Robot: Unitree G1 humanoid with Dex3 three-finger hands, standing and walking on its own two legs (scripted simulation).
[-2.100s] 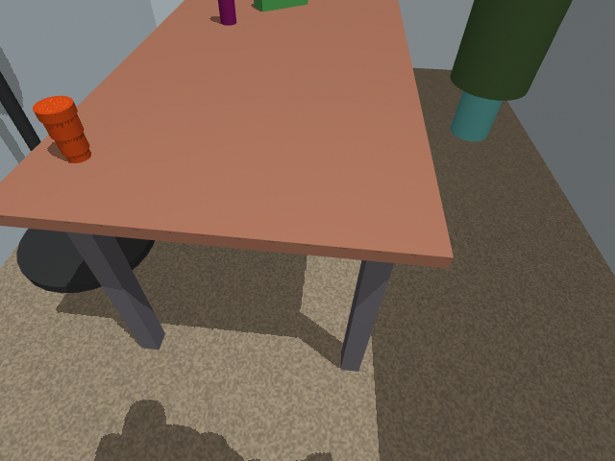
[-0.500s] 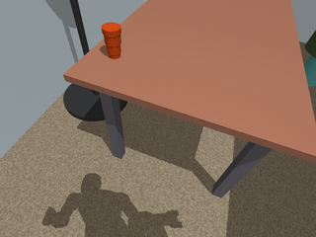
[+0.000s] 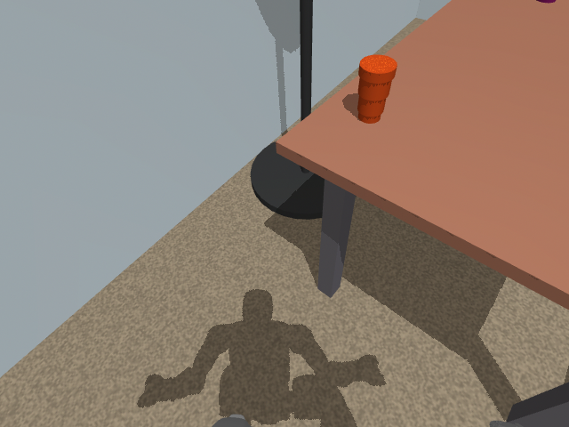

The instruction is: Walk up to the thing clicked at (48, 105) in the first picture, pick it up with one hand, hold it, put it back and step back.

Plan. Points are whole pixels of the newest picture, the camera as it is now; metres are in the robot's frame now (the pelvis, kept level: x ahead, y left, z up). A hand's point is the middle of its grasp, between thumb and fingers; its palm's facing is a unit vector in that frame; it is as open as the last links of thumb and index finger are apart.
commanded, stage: walk up
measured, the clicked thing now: (373, 92) +0.74 -0.16 +0.05
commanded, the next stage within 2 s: stand in 1.84 s
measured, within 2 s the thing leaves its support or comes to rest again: neither
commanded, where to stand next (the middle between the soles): +0.11 +0.02 m, yaw +3 degrees
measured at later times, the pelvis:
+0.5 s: pelvis +0.05 +0.05 -0.01, yaw +4 degrees
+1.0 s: pelvis +0.03 +0.03 +0.01, yaw +6 degrees
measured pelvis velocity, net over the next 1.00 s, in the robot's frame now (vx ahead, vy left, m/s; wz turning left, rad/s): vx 0.03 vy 0.03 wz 0.11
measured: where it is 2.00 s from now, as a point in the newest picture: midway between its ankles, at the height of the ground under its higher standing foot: outside the picture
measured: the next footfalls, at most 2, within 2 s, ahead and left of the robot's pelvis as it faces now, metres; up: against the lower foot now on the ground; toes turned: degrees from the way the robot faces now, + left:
left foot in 0.04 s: +0.10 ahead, +0.17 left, +0.00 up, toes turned +3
right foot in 0.50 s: +0.12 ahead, -0.07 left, +0.00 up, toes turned +2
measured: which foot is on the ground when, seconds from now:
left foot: up 0.00-0.02, down 0.04-1.00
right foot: down 0.00-0.06, up 0.08-0.48, down 0.50-1.00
